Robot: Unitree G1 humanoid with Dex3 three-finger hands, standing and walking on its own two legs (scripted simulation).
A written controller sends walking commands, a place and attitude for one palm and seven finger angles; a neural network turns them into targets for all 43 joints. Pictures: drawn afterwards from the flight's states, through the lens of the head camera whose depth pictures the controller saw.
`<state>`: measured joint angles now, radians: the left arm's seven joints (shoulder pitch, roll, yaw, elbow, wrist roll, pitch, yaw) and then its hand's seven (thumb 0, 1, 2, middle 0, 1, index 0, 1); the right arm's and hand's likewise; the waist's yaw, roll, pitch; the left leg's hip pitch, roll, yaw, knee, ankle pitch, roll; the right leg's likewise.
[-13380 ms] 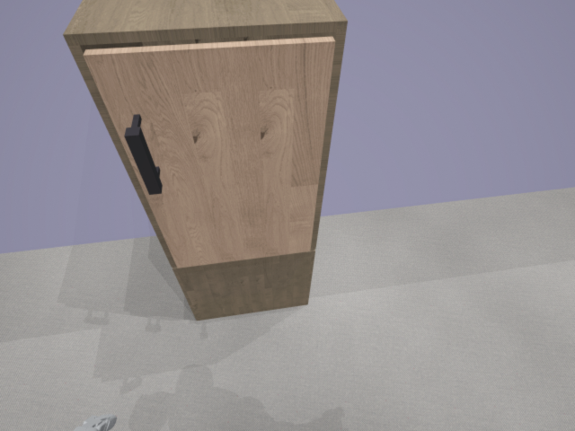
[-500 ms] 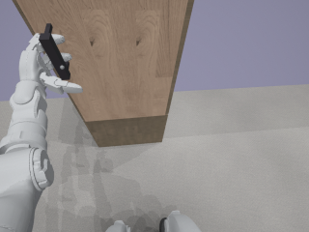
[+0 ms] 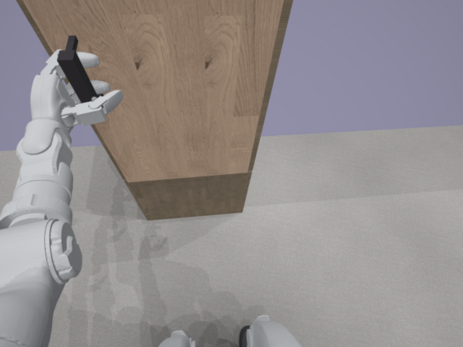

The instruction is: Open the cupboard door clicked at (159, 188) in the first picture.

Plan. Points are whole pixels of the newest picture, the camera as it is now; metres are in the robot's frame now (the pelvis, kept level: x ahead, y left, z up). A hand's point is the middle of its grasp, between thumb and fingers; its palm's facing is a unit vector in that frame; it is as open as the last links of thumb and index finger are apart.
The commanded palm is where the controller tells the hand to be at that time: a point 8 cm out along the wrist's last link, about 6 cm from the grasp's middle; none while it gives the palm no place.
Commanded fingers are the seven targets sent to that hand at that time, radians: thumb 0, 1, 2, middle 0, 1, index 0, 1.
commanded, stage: close the thumb around the handle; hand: left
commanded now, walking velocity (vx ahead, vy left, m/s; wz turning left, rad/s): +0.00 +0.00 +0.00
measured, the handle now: (86, 80) +0.56 +0.22 +0.10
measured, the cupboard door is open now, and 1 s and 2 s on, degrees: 1 29 46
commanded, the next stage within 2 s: pull the door open along its arc in 0.26 s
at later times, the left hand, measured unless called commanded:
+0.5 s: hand (97, 100) +0.50 +0.19 +0.10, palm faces +0.04 -1.00 -0.01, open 5.6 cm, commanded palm +0.46 +0.24 +0.10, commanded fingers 0.00 0.90 0.90 -0.40 -1.35 -0.40 -1.35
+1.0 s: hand (135, 171) +0.36 +0.12 +0.11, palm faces +0.35 -0.94 +0.05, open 5.8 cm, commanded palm +0.30 +0.16 +0.10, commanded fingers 0.00 0.90 0.90 -0.40 -1.35 -0.40 -1.35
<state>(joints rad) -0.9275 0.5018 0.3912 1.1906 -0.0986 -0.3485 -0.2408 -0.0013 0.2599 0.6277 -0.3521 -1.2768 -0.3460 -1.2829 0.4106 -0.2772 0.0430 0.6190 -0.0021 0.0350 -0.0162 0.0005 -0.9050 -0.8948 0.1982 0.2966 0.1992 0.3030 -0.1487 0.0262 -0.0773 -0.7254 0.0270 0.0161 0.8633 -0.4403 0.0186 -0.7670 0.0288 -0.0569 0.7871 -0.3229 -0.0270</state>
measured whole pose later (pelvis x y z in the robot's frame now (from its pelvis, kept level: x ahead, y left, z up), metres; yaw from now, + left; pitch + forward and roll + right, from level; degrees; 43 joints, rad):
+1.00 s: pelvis +0.01 +0.00 +0.02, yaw +1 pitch +9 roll +0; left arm -0.15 -0.04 0.02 0.21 -0.04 -0.16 0.37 0.01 0.70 0.76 -0.36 -1.35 -0.39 -1.35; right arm 0.21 -0.21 0.01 0.56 -0.03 0.03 0.03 0.01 -0.91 -0.90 0.20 0.30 0.20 0.30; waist 0.00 0.04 -0.09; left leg -0.47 0.01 0.03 0.72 -0.41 0.01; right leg -0.53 0.01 -0.04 0.71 -0.33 -0.03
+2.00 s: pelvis -0.01 -0.03 +0.02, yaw +4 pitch +2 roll +0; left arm 0.05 -0.09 -0.26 0.04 0.07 -0.05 0.58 0.00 -0.43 0.33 -0.28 -1.05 -0.28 -1.06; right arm 0.17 -0.18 0.02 0.59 -0.05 0.05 -0.01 0.01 -0.91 -0.90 0.20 0.30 0.20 0.30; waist 0.01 0.05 -0.06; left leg -0.37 0.00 -0.03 0.72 -0.39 -0.02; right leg -0.42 0.01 -0.10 0.71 -0.33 -0.06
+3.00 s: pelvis +0.00 -0.02 +0.02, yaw +2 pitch +3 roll +0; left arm 0.32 0.06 -0.21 -0.22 -0.04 -0.10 0.07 -0.01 -0.50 0.30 -0.18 -0.31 -0.18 -0.32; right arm 0.22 -0.20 0.06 0.47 -0.01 -0.04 -0.01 0.01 -0.90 -0.90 0.20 0.30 0.20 0.30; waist 0.02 0.03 -0.04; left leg -0.38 0.00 0.00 0.74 -0.41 0.00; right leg -0.45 0.01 -0.06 0.75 -0.35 -0.05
